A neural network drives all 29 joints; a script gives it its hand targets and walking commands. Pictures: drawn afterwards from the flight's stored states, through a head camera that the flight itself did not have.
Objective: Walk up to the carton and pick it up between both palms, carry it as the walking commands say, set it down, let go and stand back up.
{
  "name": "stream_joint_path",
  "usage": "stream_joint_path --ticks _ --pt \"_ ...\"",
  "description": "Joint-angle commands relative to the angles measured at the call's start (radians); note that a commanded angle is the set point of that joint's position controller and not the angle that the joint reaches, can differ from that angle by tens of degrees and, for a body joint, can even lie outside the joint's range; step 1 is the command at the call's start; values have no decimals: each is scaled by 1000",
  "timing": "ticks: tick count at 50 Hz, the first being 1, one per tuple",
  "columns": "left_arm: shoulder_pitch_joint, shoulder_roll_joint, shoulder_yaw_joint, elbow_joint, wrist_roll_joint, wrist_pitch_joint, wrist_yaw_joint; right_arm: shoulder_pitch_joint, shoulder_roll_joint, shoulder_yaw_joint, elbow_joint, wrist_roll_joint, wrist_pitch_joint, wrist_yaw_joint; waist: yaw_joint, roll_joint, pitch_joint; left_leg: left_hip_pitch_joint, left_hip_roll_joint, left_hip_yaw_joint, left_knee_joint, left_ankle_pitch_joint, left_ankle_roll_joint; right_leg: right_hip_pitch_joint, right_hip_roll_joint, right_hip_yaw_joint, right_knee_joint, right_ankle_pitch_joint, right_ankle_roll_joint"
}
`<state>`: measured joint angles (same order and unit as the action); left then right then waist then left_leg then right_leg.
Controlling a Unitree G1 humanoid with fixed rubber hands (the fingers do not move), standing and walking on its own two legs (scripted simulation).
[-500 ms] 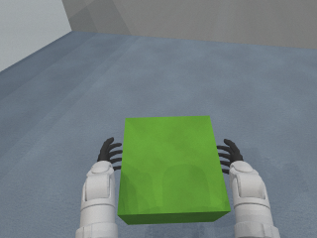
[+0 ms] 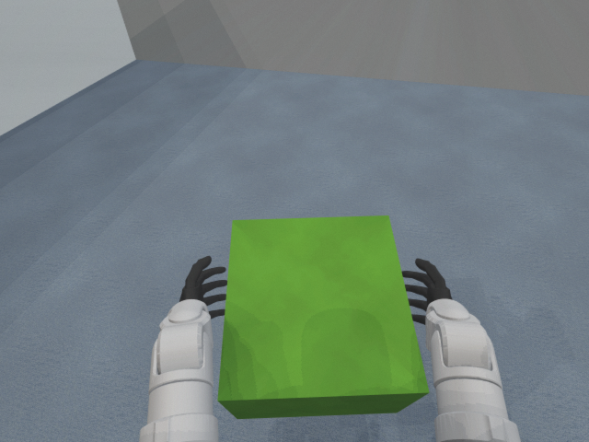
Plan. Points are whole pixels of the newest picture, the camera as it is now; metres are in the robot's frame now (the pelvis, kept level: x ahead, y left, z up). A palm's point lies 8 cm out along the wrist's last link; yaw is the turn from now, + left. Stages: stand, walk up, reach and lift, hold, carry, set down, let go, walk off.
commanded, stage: hold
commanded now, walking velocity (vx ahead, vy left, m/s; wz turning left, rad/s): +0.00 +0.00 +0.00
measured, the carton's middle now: (314, 315) +0.32 +0.00 -0.03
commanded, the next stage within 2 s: carry in 0.22 s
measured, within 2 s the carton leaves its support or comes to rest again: neither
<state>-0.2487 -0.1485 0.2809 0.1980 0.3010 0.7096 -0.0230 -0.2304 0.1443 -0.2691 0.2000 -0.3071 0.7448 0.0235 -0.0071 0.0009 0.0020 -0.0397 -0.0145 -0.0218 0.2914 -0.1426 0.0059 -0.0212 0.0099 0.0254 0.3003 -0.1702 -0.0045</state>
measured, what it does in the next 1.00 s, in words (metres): walks backwards: right foot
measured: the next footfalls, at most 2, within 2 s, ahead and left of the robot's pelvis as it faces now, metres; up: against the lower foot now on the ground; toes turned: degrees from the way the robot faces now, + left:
right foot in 0.94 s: -0.12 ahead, -0.11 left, +0.00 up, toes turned -4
left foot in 1.32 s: -0.27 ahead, +0.13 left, +0.00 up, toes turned +5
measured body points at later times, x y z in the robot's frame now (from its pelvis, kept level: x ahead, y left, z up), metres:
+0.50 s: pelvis -0.03 +0.00 -0.03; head -0.05 +0.00 +0.42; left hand +0.28 +0.16 +0.05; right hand +0.27 -0.17 +0.03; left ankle +0.02 +0.12 -0.75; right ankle +0.01 -0.12 -0.75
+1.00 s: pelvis -0.17 -0.01 -0.03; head -0.17 -0.03 +0.42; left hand +0.13 +0.15 +0.07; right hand +0.13 -0.18 +0.04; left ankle -0.03 +0.11 -0.74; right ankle -0.16 -0.11 -0.75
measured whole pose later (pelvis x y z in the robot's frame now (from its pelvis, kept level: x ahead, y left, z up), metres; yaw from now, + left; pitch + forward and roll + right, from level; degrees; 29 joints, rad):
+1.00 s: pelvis -0.17 -0.01 -0.03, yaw -1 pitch +4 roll +0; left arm -0.28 -0.16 0.19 -0.21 0.11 1.14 0.22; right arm -0.23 0.14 -0.20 -0.24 -0.18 1.19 -0.10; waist 0.03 0.04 -0.09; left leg -0.58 0.05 0.05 0.60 -0.21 0.00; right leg -0.37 0.02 -0.07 0.61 -0.29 -0.04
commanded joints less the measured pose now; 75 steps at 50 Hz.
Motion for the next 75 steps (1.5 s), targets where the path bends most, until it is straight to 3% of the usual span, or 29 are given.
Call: stream_joint_path --ticks 1,10,11,14,19,22,26,30,33,34,35,36,37,39,41,46,48,49,50,52,55,61,64,66,67,68,69,71,75 --pt "-437 -857 -562 31 -265 -9 -271 -541 833 562 -41 283 -48 268 0 -6 -196 66 -72 -37 -24 108 -4 -12 64 41 -47 111 2" --pt "-435 -866 -564 33 -266 -9 -272 -540 835 561 -40 283 -47 270 -3 -1 -197 69 -70 -41 -21 118 -7 -11 66 40 -43 111 -3" --pt "-477 -919 -656 7 -312 3 -264 -546 853 665 -94 328 -48 263 4 -4 -260 -61 109 -29 110 87 24 -104 -119 -5 97 34 -20" --pt "-490 -906 -657 17 -332 17 -253 -558 842 654 -86 340 -29 259 0 6 -290 -158 145 -73 159 85 30 -202 -139 42 169 79 -23" --pt "-480 -895 -751 -101 -441 124 -230 -553 848 747 -192 442 75 234 0 20 -392 -210 170 -90 301 404 49 -272 -134 35 351 268 -10" --pt "-494 -918 -800 -197 -511 209 -213 -570 863 796 -291 511 163 215 1 33 -434 -228 186 -108 317 445 67 -287 -115 32 395 266 -3" --pt "-499 -928 -834 -315 -577 327 -194 -596 868 840 -429 580 282 186 4 -27 -428 -323 143 -79 348 175 52 -300 -159 113 323 194 -39" --pt "-466 -909 -821 -360 -580 417 -174 -623 867 851 -480 632 372 184 7 -230 -374 -374 5 85 571 -289 24 -395 -329 279 128 241 -157" --pt "-469 -928 -823 -390 -577 456 -164 -634 883 848 -494 657 407 195 3 -167 -376 -267 35 65 324 -153 43 -416 -223 163 213 156 -101" --pt "-459 -931 -819 -386 -573 468 -163 -621 880 838 -483 654 418 198 6 -86 -381 -212 79 -11 248 -78 52 -472 -172 122 269 86 -66" --pt "-480 -934 -827 -404 -581 477 -164 -597 872 831 -469 651 424 199 -1 146 -390 -188 269 -250 109 18 99 -563 -65 3 446 -160 -18" --pt "-509 -935 -830 -406 -594 483 -164 -581 875 820 -459 647 429 198 -8 277 -403 -232 417 -360 18 132 183 -544 30 -92 696 -382 5" --pt "-509 -944 -830 -397 -595 483 -166 -579 879 814 -462 638 436 195 -2 194 -399 -267 401 -325 7 83 210 -515 11 -37 814 -386 -1" --pt "-542 -971 -848 -412 -635 480 -179 -604 893 815 -508 614 434 185 4 129 -362 -313 321 -194 23 21 184 -514 -19 -43 824 -296 2" --pt "-523 -976 -858 -390 -645 483 -181 -606 890 813 -523 604 436 180 6 130 -376 -261 266 -131 48 40 154 -484 -11 -81 670 -286 7" --pt "-461 -949 -845 -370 -643 499 -187 -505 869 796 -479 560 450 171 9 184 -428 -163 266 -141 75 107 130 -311 10 -113 207 -236 6" --pt "-455 -948 -838 -350 -634 499 -198 -485 874 801 -450 555 451 172 4 28 -393 -347 175 -70 193 90 34 -173 -128 74 86 -160 -19" --pt "-446 -944 -827 -348 -619 491 -204 -519 878 820 -475 568 452 179 21 -261 -319 -534 62 56 363 -219 -15 -211 -373 365 9 -11 -113" --pt "-481 -959 -816 -369 -630 492 -210 -584 898 835 -509 580 444 179 21 -276 -261 -599 40 82 625 -401 -16 -290 -482 380 -9 226 -192" --pt "-499 -967 -810 -378 -640 492 -212 -621 925 859 -525 618 428 178 11 -78 -279 -556 19 24 893 -349 -15 -313 -381 209 35 249 -187" --pt "-450 -950 -783 -382 -604 480 -201 -622 926 881 -532 656 426 179 6 -146 -326 -585 4 62 927 -273 -43 -200 -267 61 116 327 -129" --pt "-381 -918 -789 -377 -577 474 -196 -553 904 873 -511 653 441 175 22 -236 -396 -466 4 98 505 -384 -35 -63 -299 162 111 344 -156" --pt "-369 -917 -804 -372 -572 472 -193 -535 899 867 -496 649 440 179 19 -247 -414 -333 -1 121 217 -259 -10 -89 -286 152 137 393 -140" --pt "-378 -925 -818 -375 -572 472 -190 -537 894 856 -487 644 440 187 20 -137 -413 -154 99 20 72 -131 -1 -258 -227 107 206 314 -58" --pt "-382 -935 -821 -371 -576 473 -189 -537 885 845 -476 641 439 193 25 40 -402 -84 245 -133 83 62 37 -406 -155 38 268 108 1" --pt "-444 -948 -840 -406 -593 474 -193 -518 888 834 -454 630 427 192 7 288 -341 -164 407 -238 90 380 133 -521 -54 -93 416 -231 34" --pt "-463 -966 -856 -400 -603 470 -191 -529 890 830 -484 631 424 195 -1 281 -326 -210 430 -240 86 565 196 -522 -18 -75 649 -378 26" --pt "-523 -998 -897 -443 -650 455 -190 -555 901 827 -518 624 415 195 3 163 -314 -228 349 -81 136 588 194 -535 6 -19 855 -332 22" --pt "-512 -957 -902 -428 -669 454 -188 -523 882 811 -519 594 400 181 10 188 -361 -118 268 -31 180 500 154 -554 0 -77 713 -302 49"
